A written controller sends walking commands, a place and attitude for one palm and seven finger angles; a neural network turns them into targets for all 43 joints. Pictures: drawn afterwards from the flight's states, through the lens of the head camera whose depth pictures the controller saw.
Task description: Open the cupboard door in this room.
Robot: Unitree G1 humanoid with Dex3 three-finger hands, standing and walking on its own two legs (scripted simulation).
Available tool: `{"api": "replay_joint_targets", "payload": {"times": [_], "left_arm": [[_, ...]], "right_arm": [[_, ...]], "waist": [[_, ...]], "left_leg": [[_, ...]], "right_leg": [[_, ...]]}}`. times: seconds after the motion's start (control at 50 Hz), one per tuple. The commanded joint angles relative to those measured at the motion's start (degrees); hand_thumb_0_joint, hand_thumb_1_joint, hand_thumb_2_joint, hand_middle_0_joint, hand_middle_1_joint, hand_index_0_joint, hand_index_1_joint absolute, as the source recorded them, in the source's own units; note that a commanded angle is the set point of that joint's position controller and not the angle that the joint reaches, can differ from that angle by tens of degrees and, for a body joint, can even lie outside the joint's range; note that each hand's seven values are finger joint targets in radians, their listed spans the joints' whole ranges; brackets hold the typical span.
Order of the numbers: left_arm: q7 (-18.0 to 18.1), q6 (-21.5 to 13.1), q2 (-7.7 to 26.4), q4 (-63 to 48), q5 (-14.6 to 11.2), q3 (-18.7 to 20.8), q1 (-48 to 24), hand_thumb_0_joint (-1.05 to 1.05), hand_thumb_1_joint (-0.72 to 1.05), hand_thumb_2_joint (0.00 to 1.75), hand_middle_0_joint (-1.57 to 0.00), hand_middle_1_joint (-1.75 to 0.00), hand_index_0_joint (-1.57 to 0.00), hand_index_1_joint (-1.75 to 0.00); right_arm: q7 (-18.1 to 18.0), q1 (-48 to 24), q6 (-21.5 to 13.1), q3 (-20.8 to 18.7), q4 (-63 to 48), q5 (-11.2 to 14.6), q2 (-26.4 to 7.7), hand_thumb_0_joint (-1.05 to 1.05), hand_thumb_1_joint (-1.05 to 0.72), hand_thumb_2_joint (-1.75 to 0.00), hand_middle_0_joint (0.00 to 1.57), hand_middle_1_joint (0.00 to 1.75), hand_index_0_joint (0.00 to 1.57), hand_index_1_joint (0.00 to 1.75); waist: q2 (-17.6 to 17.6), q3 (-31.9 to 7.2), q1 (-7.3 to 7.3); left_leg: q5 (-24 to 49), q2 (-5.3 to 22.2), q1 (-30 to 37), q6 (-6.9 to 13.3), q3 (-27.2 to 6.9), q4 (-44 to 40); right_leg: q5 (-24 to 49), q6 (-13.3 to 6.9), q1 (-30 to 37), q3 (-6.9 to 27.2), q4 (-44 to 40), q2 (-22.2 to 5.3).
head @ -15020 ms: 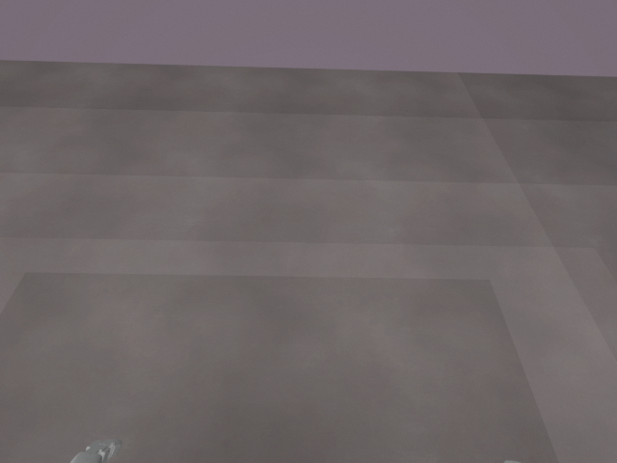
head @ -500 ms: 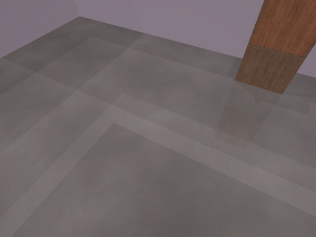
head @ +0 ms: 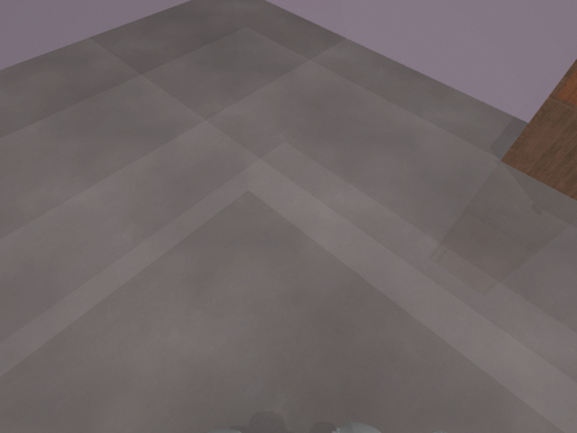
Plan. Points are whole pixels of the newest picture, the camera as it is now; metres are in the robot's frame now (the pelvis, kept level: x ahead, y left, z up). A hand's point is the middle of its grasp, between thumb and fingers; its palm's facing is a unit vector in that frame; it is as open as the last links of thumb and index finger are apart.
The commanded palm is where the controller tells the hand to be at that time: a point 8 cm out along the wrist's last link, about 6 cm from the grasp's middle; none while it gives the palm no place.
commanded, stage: turn or walk to find it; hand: left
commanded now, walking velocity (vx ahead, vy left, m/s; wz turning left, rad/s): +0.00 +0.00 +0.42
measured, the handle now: out of the picture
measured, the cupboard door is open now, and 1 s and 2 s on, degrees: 0 0 0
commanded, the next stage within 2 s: none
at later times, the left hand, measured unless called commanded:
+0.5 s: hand out of the picture +0.01 +0.15 -0.14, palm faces +0.23 -0.94 -0.26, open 7.3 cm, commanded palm none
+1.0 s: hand out of the picture -0.07 +0.19 -0.15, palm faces +0.44 -0.86 -0.27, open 7.4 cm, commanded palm none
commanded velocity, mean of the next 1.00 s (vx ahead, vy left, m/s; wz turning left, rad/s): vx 0.00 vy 0.00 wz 0.42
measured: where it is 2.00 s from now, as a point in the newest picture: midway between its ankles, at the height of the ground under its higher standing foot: outside the picture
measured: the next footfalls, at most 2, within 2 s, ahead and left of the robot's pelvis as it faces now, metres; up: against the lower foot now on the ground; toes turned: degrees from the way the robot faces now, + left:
right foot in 0.24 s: +0.05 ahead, -0.14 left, +0.00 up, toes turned +1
left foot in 0.66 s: -0.04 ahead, +0.10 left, +0.00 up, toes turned +23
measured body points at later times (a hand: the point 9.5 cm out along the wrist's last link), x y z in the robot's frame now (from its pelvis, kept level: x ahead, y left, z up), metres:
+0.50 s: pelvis -0.02 -0.05 +0.01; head +0.02 -0.07 +0.46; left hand +0.00 +0.20 -0.12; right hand +0.09 -0.29 -0.15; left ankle -0.07 +0.10 -0.66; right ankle +0.01 -0.14 -0.73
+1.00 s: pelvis -0.05 -0.04 +0.01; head -0.03 -0.03 +0.45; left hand -0.09 +0.23 -0.13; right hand +0.12 -0.22 -0.14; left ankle -0.08 +0.09 -0.73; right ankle +0.00 -0.16 -0.70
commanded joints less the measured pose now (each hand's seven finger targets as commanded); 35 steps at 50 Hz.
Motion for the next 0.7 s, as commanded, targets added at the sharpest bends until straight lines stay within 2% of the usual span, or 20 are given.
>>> {"api": "replay_joint_targets", "payload": {"times": [0.0,0.1,0.16,0.18,0.2,0.22,0.24,0.26,0.28,0.3,0.32,0.42,0.48,0.52,0.56,0.6,0.62,0.64,0.66,0.68], "left_arm": [[-0.26,-1.64,3.04,-5.49,-0.37,0.39,-1.68,0.0,0.9,0.9,-0.2,-0.3,-0.2,-0.3],[-0.11,-1.79,2.34,-6.91,-0.58,0.16,-1.88,0.0,0.9,0.9,-0.2,-0.3,-0.2,-0.3],[-0.03,-2.49,3.08,-5.94,-0.6,0.42,3.09,0.0,0.9,0.9,-0.2,-0.3,-0.2,-0.3],[0.14,-2.96,4.07,-5.73,-0.46,0.7,5.1,0.0,0.9,0.9,-0.2,-0.3,-0.2,-0.3],[0.55,-3.59,7.84,-5.99,0.28,1.42,5.56,0.0,0.9,0.9,-0.2,-0.3,-0.2,-0.3],[0.76,-3.71,12.18,-6.96,0.76,2.26,4.97,0.0,0.9,0.9,-0.2,-0.3,-0.2,-0.3],[0.91,-3.91,11.74,-7.86,0.16,2.62,4.36,0.0,0.9,0.9,-0.2,-0.3,-0.2,-0.3],[1.19,-3.5,10.05,-8.3,0.17,2.34,1.36,0.0,0.9,0.9,-0.2,-0.3,-0.2,-0.3],[1.0,-3.53,8.31,-8.99,0.13,1.67,-1.66,0.0,0.9,0.9,-0.2,-0.3,-0.2,-0.3],[0.89,-3.72,6.81,-9.6,0.15,1.11,-3.88,0.0,0.9,0.9,-0.2,-0.3,-0.2,-0.3],[0.87,-3.93,6.16,-9.82,0.19,0.95,-4.04,0.0,0.9,0.9,-0.2,-0.3,-0.2,-0.3],[0.96,-3.97,7.25,-7.82,0.54,1.3,1.03,0.0,0.9,0.9,-0.2,-0.3,-0.2,-0.3],[0.85,-3.71,8.65,-6.52,0.76,1.74,3.75,0.0,0.9,0.9,-0.2,-0.3,-0.2,-0.3],[0.81,-3.54,9.59,-5.88,0.78,2.1,3.89,0.0,0.9,0.9,-0.2,-0.3,-0.2,-0.3],[0.69,-3.31,9.8,-5.31,0.69,2.17,3.45,0.0,0.9,0.9,-0.2,-0.3,-0.2,-0.3],[0.55,-2.93,9.69,-5.12,0.17,2.26,2.44,0.0,0.9,0.9,-0.2,-0.3,-0.2,-0.3],[0.36,-2.49,8.21,-5.61,-0.33,2.02,2.28,0.0,0.9,0.9,-0.2,-0.3,-0.2,-0.3],[0.0,-2.13,4.68,-7.42,-0.56,1.46,2.27,0.0,0.9,0.9,-0.2,-0.3,-0.2,-0.3],[-0.02,-1.83,3.72,-9.29,-0.01,0.28,-1.91,0.0,0.9,0.9,-0.2,-0.3,-0.2,-0.3],[0.41,-1.18,3.43,-8.87,0.09,0.58,-3.9,0.0,0.9,0.9,-0.2,-0.3,-0.2,-0.3]], "right_arm": [[-1.03,3.21,-0.72,-2.62,-2.64,-0.25,-11.33,0.0,-0.9,-0.9,0.2,0.3,0.2,0.3],[-0.65,2.92,-0.08,-3.3,-3.29,-0.54,-11.69,0.0,-0.9,-0.9,0.2,0.3,0.2,0.3],[-0.38,1.14,0.36,-3.66,-3.92,-0.31,-11.56,0.0,-0.9,-0.9,0.2,0.3,0.2,0.3],[-0.26,1.31,0.37,-3.65,-4.34,-0.04,-10.33,0.0,-0.9,-0.9,0.2,0.3,0.2,0.3],[0.04,2.43,0.3,-3.24,-4.8,0.48,-7.2,0.0,-0.9,-0.9,0.2,0.3,0.2,0.3],[0.2,1.8,0.25,-2.67,-6.62,0.35,-4.42,0.0,-0.9,-0.9,0.2,0.3,0.2,0.3],[-0.01,0.51,1.15,-3.35,-6.36,-0.22,-7.31,0.0,-0.9,-0.9,0.2,0.3,0.2,0.3],[0.09,-0.05,1.58,-3.75,-5.98,-0.08,-7.6,0.0,-0.9,-0.9,0.2,0.3,0.2,0.3],[0.46,1.27,1.84,-3.65,-4.3,-0.15,-6.88,0.0,-0.9,-0.9,0.2,0.3,0.2,0.3],[0.79,3.63,1.96,-3.42,-3.16,-0.28,-5.97,0.0,-0.9,-0.9,0.2,0.3,0.2,0.3],[0.93,5.01,1.98,-3.14,-2.66,-0.3,-5.68,0.0,-0.9,-0.9,0.2,0.3,0.2,0.3],[0.9,2.43,1.98,-2.51,-2.99,-0.03,-5.08,0.0,-0.9,-0.9,0.2,0.3,0.2,0.3],[0.81,-0.52,1.55,-1.87,-3.64,0.27,-4.49,0.0,-0.9,-0.9,0.2,0.3,0.2,0.3],[0.68,-0.47,1.14,-1.51,-3.76,0.49,-4.26,0.0,-0.9,-0.9,0.2,0.3,0.2,0.3],[0.51,0.79,0.77,-1.41,-3.57,0.67,-4.49,0.0,-0.9,-0.9,0.2,0.3,0.2,0.3],[0.44,4.06,0.24,-1.56,-2.66,0.49,-5.51,0.0,-0.9,-0.9,0.2,0.3,0.2,0.3],[0.49,5.99,-0.25,-2.09,-2.35,0.34,-8.09,0.0,-0.9,-0.9,0.2,0.3,0.2,0.3],[0.32,7.85,-0.62,-3.42,-2.59,-0.22,-13.74,0.0,-0.9,-0.9,0.2,0.3,0.2,0.3],[0.19,10.21,-0.04,-3.76,-2.17,-0.02,-16.46,0.0,-0.9,-0.9,0.2,0.3,0.2,0.3],[-0.56,10.09,-0.41,-3.68,-1.26,-0.15,-14.87,0.0,-0.9,-0.9,0.2,0.3,0.2,0.3]], "waist": [[9.66,-8.38,-2.38],[11.11,-7.78,-2.36],[10.82,-8.15,0.03],[7.74,-8.98,1.02],[-2.66,-9.39,1.19],[-15.89,-7.12,1.65],[-16.58,-6.55,2.47],[-10.94,-3.46,0.77],[-5.56,-2.11,-1.0],[-4.93,-2.53,-2.55],[-6.46,-3.78,-2.65],[-7.88,-4.77,-0.16],[-8.04,-5.58,1.59],[-9.12,-7.11,1.84],[-9.05,-8.27,1.17],[-7.17,-9.12,-1.08],[-0.31,-10.14,-2.49],[15.63,-10.18,-3.48],[16.23,-8.3,-5.02],[17.74,-8.56,-5.26]], "left_leg": [[26.6,14.06,9.08,9.0,-14.33,-11.82],[23.16,13.03,5.04,8.65,-16.86,-11.36],[19.22,10.51,0.03,6.4,-16.67,-7.65],[14.62,8.21,-3.49,4.31,-15.72,-4.32],[4.15,3.04,-11.3,0.7,-10.75,3.91],[-14.8,-3.73,-18.32,-2.49,-4.02,16.23],[-17.62,-1.09,-16.24,-2.09,-7.44,26.32],[-15.2,-0.37,-15.88,-1.73,-7.84,33.1],[-11.28,0.56,-15.55,-2.01,-7.45,36.75],[-8.06,0.81,-15.21,-2.64,-6.27,37.77],[-6.43,0.89,-14.83,-3.28,-5.17,37.68],[-8.48,1.62,-13.02,-4.7,-2.18,28.06],[-10.83,1.51,-10.55,-4.51,-0.29,20.02],[-11.4,1.48,-8.68,-4.1,0.79,14.79],[-9.31,1.13,-5.09,-3.7,2.11,7.69],[0.35,1.28,3.58,-2.89,2.95,-4.2],[7.48,4.56,11.12,-1.43,-1.27,-9.65],[21.99,17.95,16.86,4.36,-19.03,-12.33],[27.97,23.83,13.06,9.33,-21.85,-14.05],[26.35,21.68,11.02,9.47,-21.99,-14.74]], "right_leg": [[2.68,0.71,-4.22,2.18,-1.53,0.23],[3.46,0.43,2.01,1.17,-13.85,2.2],[11.77,0.22,11.31,-0.39,-27.45,3.52],[16.83,0.07,17.07,0.07,-35.14,2.29],[16.02,-2.48,23.13,8.92,-41.18,-6.77],[21.83,-8.98,21.86,22.05,-44.03,-19.75],[20.17,-12.24,13.56,23.58,-45.99,-22.35],[18.4,-13.0,9.55,21.53,-45.85,-20.92],[19.17,-11.84,8.25,15.52,-44.23,-17.23],[22.6,-10.38,9.12,9.72,-42.44,-14.18],[25.84,-9.72,10.53,6.63,-41.52,-12.86],[32.09,-10.91,15.48,3.76,-40.52,-13.97],[37.72,-11.67,17.92,3.11,-38.68,-15.09],[40.16,-12.13,19.68,2.53,-37.03,-15.76],[40.77,-11.13,19.67,1.57,-34.73,-15.69],[36.4,-7.44,14.89,-1.68,-30.12,-14.25],[29.06,-4.33,8.1,-4.34,-23.92,-11.68],[6.67,0.01,-5.06,-7.56,-12.84,-4.06],[-6.99,0.38,-7.28,-4.31,-4.17,-1.84],[-5.67,0.41,-8.12,0.54,0.07,-1.79]]}}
